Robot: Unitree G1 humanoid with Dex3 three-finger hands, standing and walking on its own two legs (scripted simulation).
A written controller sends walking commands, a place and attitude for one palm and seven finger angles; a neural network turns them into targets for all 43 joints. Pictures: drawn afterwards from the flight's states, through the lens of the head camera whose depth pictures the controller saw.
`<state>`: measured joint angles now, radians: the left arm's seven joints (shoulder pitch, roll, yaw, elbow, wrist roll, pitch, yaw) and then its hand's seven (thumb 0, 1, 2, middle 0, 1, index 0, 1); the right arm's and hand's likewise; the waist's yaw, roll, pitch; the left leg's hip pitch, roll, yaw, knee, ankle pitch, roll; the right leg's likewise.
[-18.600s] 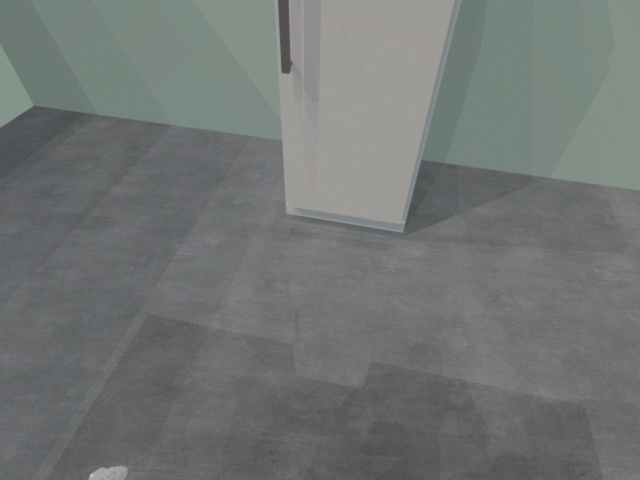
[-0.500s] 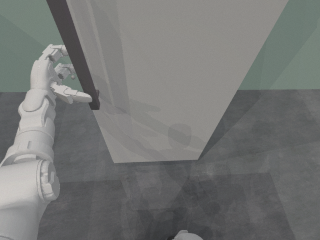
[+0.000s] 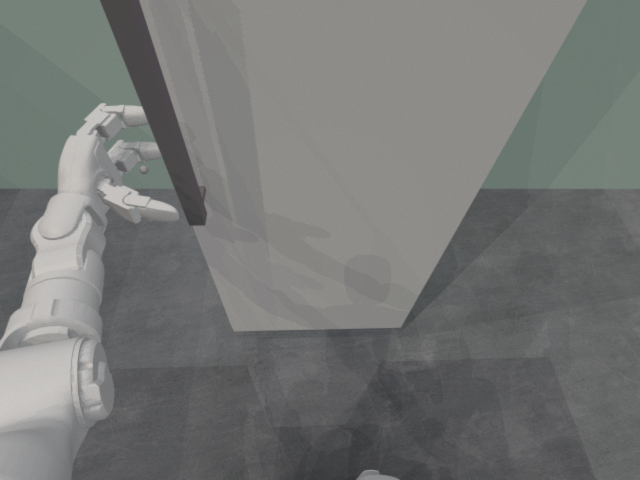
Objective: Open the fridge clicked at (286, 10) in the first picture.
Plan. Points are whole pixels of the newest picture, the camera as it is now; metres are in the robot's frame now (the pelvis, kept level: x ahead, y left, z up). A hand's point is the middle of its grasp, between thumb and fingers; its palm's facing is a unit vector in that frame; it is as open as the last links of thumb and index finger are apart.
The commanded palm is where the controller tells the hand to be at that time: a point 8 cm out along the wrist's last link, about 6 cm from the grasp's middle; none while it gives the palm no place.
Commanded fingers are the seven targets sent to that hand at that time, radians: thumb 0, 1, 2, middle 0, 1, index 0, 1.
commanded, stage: slide the fingers in behind the handle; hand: left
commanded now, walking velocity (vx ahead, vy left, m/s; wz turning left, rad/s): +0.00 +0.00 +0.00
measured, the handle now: (163, 98) +0.52 +0.18 +0.18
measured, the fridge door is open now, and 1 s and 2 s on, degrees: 0 0 0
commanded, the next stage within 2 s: grip the handle and tug to test in 1.44 s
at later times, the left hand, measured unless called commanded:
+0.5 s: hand (166, 168) +0.46 +0.18 +0.12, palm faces -0.02 -1.00 +0.00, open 14.0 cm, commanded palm +0.43 +0.23 +0.12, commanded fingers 0.00 -0.50 0.30 -0.30 -1.20 -0.30 -1.20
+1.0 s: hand (182, 167) +0.46 +0.16 +0.12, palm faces +0.02 -1.00 -0.01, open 14.0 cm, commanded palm +0.43 +0.21 +0.12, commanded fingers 0.00 -0.50 0.30 -0.30 -1.20 -0.30 -1.20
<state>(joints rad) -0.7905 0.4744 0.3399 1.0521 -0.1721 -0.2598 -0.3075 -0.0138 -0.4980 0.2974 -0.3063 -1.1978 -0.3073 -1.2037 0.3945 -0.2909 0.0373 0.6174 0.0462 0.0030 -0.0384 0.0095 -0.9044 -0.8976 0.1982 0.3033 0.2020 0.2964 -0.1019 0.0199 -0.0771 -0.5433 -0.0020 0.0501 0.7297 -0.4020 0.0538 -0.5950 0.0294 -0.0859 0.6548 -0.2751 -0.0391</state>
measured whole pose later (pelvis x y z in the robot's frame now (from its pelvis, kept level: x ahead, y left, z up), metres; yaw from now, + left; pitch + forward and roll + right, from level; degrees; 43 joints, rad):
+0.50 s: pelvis +0.00 +0.01 +0.00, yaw +0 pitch +11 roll -2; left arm -0.77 0.38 0.28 1.00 -0.16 -0.27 -0.23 -0.01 -0.50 0.30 -0.30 -1.20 -0.30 -1.20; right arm 0.40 -0.27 0.04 0.64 0.04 -0.01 -0.02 0.01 -0.90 -0.90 0.20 0.30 0.20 0.30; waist -0.09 0.03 -0.09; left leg -0.52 -0.01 0.05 0.73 -0.41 0.06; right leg -0.58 0.02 -0.08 0.66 -0.28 -0.03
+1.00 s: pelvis -0.01 -0.01 +0.00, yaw +0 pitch +11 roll -1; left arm -0.83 0.38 0.30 1.07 -0.13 -0.29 -0.17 -0.01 -0.50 0.30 -0.30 -1.20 -0.30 -1.20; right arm 0.38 -0.27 0.04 0.64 0.04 -0.03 -0.03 0.01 -0.90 -0.90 0.20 0.30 0.20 0.30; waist -0.10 0.02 -0.06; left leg -0.52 0.00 0.06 0.72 -0.39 0.05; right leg -0.59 0.03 -0.08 0.67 -0.27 -0.05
